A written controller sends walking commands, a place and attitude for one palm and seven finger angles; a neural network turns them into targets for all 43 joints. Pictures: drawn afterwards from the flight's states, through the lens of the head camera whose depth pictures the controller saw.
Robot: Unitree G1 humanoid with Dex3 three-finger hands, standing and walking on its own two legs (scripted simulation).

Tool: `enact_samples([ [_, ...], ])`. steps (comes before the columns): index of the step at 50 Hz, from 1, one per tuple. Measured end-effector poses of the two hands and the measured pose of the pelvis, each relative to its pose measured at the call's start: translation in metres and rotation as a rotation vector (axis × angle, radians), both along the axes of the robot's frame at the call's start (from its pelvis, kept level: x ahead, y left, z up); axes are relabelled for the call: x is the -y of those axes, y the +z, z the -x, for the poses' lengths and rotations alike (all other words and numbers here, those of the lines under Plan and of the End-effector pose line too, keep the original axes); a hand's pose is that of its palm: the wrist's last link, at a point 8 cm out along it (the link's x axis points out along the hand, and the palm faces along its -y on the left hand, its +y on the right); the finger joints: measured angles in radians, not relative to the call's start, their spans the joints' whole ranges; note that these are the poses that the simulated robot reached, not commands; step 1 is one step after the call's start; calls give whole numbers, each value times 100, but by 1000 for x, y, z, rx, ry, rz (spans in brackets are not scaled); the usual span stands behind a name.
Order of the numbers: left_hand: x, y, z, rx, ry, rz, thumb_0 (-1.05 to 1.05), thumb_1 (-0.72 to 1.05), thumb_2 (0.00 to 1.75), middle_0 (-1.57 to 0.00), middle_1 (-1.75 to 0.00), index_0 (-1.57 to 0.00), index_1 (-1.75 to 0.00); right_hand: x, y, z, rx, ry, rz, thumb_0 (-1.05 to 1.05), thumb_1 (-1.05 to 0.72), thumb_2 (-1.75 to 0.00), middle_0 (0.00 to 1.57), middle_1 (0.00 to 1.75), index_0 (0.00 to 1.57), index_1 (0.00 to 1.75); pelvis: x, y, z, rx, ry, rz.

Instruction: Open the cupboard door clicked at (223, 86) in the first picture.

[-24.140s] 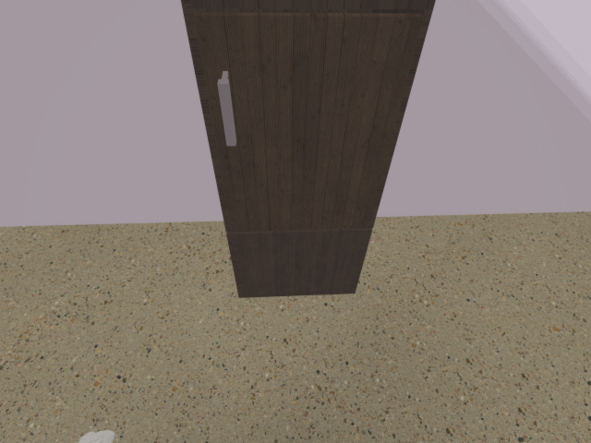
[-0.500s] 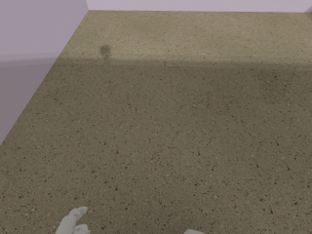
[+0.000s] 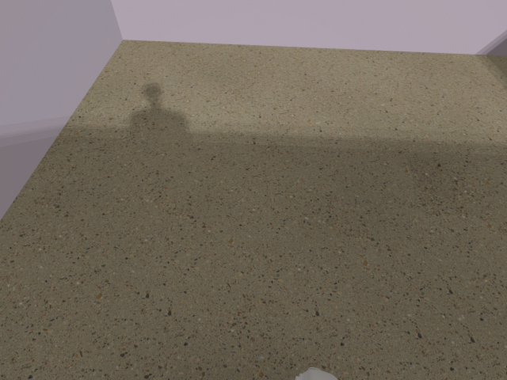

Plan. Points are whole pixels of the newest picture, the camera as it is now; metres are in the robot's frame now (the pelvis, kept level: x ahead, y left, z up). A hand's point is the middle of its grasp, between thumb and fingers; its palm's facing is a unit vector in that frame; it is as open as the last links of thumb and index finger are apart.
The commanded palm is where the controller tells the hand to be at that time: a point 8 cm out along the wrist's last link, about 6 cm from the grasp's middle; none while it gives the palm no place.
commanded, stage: walk to a spot facing it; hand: left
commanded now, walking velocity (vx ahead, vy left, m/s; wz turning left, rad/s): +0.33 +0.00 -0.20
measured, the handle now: out of the picture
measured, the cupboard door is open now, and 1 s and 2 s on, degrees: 38 38 38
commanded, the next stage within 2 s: turn to face it in 0.10 s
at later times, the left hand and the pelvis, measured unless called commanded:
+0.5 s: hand (195, 336) +0.23 +0.13 -0.19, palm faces +0.18 -0.97 -0.17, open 7.2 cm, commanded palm none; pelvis +0.21 -0.05 -0.01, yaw +8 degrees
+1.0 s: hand (201, 299) +0.29 +0.13 -0.16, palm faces +0.42 -0.86 -0.29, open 7.4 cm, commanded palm none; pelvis +0.29 -0.10 -0.01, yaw +25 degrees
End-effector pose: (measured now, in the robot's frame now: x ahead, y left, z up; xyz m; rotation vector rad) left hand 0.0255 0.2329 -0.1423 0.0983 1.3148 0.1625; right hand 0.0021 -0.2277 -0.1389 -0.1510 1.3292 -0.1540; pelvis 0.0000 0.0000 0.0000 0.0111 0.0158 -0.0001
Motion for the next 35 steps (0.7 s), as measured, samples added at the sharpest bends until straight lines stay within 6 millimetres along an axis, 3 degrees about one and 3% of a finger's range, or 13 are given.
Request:
enact_samples([
  [6, 21, 6, -113, 97, -89, -41, 1, 92, 89, -19, -29, -20, -30, 15, -14, 7, -166, -87, -54, 1, -92, -89, 20, 30, 20, 30, 26, -8, -62, 6, -27, -14],
  [8, 29, 0, -146, 143, -105, -63, 1, 92, 89, -19, -29, -20, -30, 24, -25, 2, -212, -106, -72, 1, -92, -89, 20, 30, 20, 30, 39, -20, -85, 9, -24, -29],
  [10, 38, -1, -167, 167, -92, -73, 0, 92, 89, -19, -29, -20, -30, 33, -30, -13, -245, -107, -77, 1, -92, -89, 20, 30, 20, 30, 47, -22, -101, 20, -18, -15],
  [14, 57, 4, -182, 136, -55, -59, 0, 92, 89, -19, -29, -20, -30, 49, -20, -76, -195, -83, -48, 1, -92, -89, 20, 30, 20, 30, 55, -10, -133, 17, 12, -1],
  [19, 56, 5, -189, 88, 14, -60, -1, 96, 89, -20, -29, -20, -30, 54, -6, -172, -68, -10, -33, 1, -92, -89, 20, 30, 19, 30, 61, 0, -170, 4, 64, 1],
  [24, 54, -13, -188, 29, 99, -21, -1, 95, 89, -20, -29, -20, -30, 54, -3, -259, 6, 101, 11, 2, -94, -89, 20, 30, 19, 30, 53, -8, -204, 20, 123, 14],
  [27, 47, -32, -187, -10, 145, 1, 0, 93, 89, -20, -29, -20, -30, 52, -10, -305, 75, 160, 45, 1, -94, -89, 20, 30, 19, 30, 42, -24, -224, 24, 149, 32],
  [30, 39, -37, -195, -35, 164, -12, 0, 92, 89, -20, -29, -20, -30, 49, -10, -337, 115, 196, 63, 1, -93, -89, 20, 30, 19, 30, 41, -28, -233, 18, 176, 21],
  [35, 29, -17, -226, 42, 207, -52, 1, 92, 89, -20, -29, -20, -30, 48, -4, -370, 122, 269, 56, 1, -92, -89, 20, 30, 20, 30, 47, -18, -244, -6, 229, 23],
])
